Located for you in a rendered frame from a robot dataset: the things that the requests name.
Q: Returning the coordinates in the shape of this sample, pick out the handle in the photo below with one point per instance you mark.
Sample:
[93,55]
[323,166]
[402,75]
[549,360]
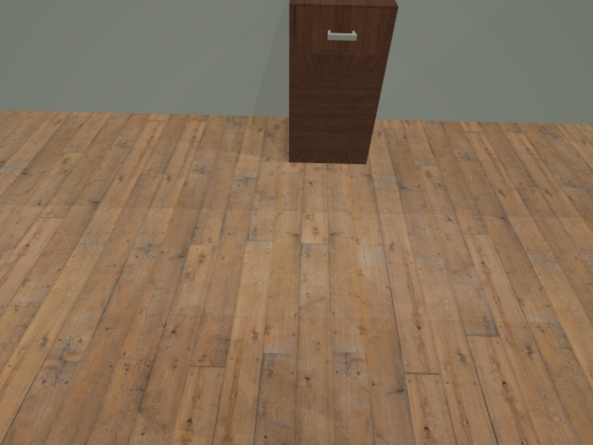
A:
[342,36]

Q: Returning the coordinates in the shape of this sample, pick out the drawer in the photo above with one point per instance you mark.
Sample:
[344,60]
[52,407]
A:
[313,24]

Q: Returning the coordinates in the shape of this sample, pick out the cabinet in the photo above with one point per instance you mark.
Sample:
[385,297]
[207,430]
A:
[333,98]

